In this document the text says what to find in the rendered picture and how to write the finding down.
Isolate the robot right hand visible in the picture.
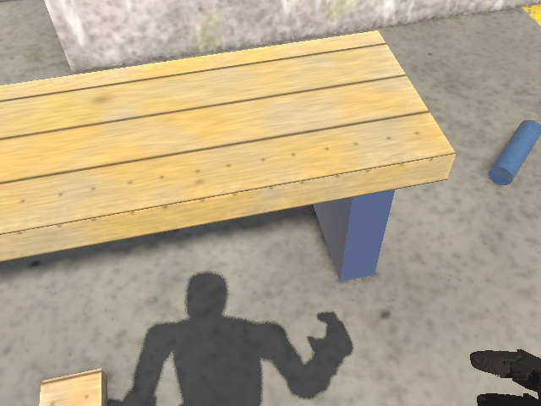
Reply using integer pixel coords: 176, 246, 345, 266
470, 349, 541, 406

